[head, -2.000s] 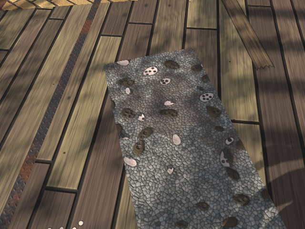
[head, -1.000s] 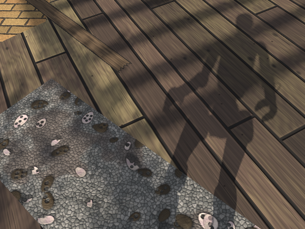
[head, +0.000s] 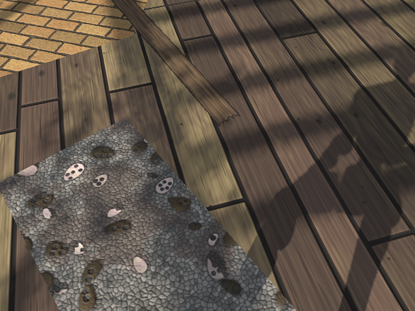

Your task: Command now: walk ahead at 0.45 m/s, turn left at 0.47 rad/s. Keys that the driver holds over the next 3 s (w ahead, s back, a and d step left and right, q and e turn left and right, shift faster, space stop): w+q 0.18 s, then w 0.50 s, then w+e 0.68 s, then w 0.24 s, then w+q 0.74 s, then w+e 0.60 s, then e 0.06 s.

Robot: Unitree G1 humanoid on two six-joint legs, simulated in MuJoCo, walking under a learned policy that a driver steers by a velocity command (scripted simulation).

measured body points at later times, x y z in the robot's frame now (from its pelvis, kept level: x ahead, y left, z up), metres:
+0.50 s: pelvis +0.29 +0.05 +0.01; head +0.31 +0.07 +0.46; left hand +0.43 +0.33 -0.08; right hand +0.40 -0.21 -0.10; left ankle +0.23 +0.11 -0.73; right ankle +0.51 -0.10 -0.67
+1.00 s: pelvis +0.58 +0.06 +0.01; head +0.61 +0.05 +0.46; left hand +0.58 +0.34 -0.10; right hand +0.81 -0.16 -0.07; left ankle +0.72 +0.25 -0.68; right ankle +0.56 -0.04 -0.73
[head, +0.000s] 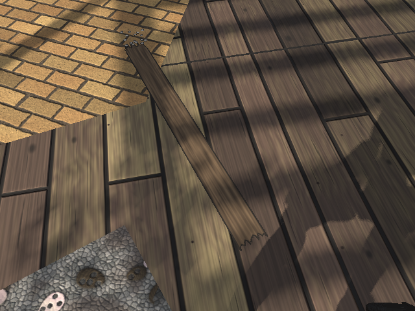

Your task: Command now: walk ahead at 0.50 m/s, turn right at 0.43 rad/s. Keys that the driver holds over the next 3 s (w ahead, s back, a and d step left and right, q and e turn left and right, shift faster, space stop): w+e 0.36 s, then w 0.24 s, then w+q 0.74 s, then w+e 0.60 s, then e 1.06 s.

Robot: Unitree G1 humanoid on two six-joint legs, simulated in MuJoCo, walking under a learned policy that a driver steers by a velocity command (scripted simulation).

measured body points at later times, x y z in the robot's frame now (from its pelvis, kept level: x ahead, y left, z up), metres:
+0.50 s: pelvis +0.26 +0.02 +0.00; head +0.28 +0.02 +0.45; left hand +0.52 +0.21 -0.09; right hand +0.19 -0.26 -0.12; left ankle +0.21 +0.15 -0.75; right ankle +0.36 -0.17 -0.69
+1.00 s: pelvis +0.50 -0.10 +0.00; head +0.51 -0.10 +0.45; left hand +0.60 +0.17 -0.12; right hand +0.60 -0.38 -0.11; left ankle +0.70 +0.03 -0.68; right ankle +0.41 -0.17 -0.75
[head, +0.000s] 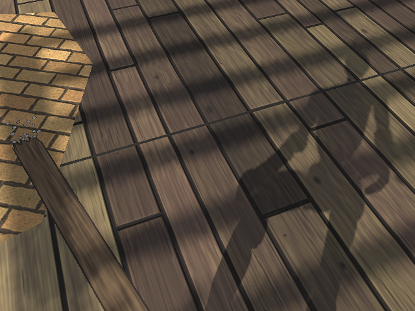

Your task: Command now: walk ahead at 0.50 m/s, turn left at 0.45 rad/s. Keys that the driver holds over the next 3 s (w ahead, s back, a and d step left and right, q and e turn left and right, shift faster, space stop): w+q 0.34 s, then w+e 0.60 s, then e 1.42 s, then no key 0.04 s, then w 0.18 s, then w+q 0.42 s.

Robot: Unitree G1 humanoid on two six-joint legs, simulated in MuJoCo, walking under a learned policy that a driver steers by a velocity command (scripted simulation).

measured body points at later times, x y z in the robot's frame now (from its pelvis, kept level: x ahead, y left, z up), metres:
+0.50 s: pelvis +0.28 +0.07 +0.00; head +0.30 +0.10 +0.45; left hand +0.40 +0.37 -0.09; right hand +0.41 -0.18 -0.10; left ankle +0.23 +0.13 -0.74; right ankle +0.49 -0.07 -0.68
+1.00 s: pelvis +0.58 +0.07 +0.00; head +0.62 +0.06 +0.45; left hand +0.65 +0.35 -0.11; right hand +0.77 -0.19 -0.09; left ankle +0.72 +0.25 -0.68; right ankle +0.57 -0.01 -0.74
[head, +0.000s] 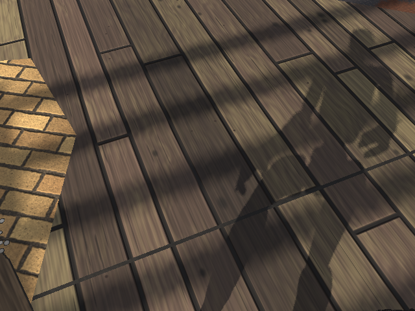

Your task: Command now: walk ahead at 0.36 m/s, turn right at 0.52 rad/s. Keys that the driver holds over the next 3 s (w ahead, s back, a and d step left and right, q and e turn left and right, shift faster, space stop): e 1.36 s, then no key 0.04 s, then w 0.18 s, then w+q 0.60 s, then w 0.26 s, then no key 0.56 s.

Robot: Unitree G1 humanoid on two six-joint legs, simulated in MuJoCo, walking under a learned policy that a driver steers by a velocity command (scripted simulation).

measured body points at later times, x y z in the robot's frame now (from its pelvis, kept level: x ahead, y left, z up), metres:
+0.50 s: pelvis +0.16 +0.04 -0.01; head +0.19 +0.02 +0.44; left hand +0.38 +0.27 -0.11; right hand +0.22 -0.27 -0.11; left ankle +0.25 +0.13 -0.75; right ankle +0.14 -0.10 -0.70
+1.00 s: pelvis +0.17 +0.00 -0.01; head +0.19 -0.03 +0.44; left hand +0.47 +0.15 -0.08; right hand +0.15 -0.32 -0.11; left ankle +0.26 +0.12 -0.72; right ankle +0.13 -0.09 -0.75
